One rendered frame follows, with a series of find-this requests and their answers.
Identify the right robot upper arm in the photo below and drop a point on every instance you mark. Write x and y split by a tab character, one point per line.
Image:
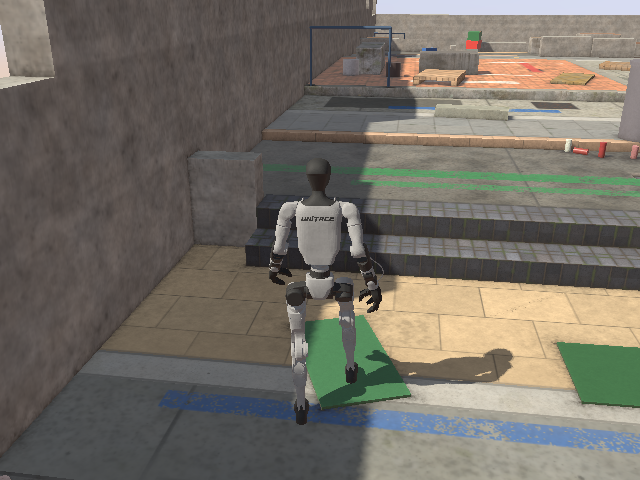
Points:
351	212

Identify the robot torso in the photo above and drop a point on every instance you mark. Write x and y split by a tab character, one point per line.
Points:
319	237

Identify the left robot upper arm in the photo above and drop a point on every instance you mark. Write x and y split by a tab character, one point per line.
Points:
287	212

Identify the robot right shin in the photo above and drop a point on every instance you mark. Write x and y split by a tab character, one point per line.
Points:
349	341

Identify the robot left hand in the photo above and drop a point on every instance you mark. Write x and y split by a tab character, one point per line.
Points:
283	271

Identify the robot left forearm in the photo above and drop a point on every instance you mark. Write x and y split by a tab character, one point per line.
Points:
275	260

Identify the robot right hand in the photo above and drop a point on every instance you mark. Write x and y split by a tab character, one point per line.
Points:
376	298

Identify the robot right forearm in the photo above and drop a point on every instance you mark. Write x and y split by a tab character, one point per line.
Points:
367	270

